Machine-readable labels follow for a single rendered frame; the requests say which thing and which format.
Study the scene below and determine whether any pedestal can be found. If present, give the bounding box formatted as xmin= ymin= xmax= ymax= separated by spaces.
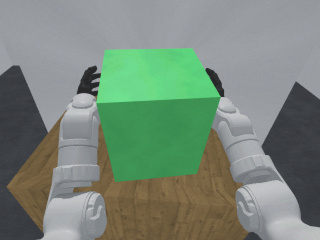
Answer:
xmin=7 ymin=95 xmax=249 ymax=240

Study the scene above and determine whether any robot left forearm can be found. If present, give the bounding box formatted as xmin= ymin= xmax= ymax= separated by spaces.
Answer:
xmin=43 ymin=93 xmax=101 ymax=233

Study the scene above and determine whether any left robot upper arm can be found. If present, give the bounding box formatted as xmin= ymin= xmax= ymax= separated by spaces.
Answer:
xmin=37 ymin=191 xmax=107 ymax=240

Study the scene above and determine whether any right robot upper arm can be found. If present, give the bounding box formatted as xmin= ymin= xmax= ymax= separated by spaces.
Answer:
xmin=235 ymin=180 xmax=320 ymax=240

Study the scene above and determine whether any robot right forearm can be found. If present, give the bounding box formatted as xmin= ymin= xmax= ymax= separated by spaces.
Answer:
xmin=211 ymin=97 xmax=301 ymax=218

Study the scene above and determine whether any robot left hand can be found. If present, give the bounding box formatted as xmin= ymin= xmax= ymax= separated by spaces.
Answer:
xmin=76 ymin=65 xmax=101 ymax=100

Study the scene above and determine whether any robot right hand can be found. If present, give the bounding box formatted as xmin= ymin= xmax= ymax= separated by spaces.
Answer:
xmin=205 ymin=68 xmax=225 ymax=97

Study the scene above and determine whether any carton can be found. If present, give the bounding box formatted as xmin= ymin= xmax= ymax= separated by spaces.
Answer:
xmin=96 ymin=48 xmax=221 ymax=182

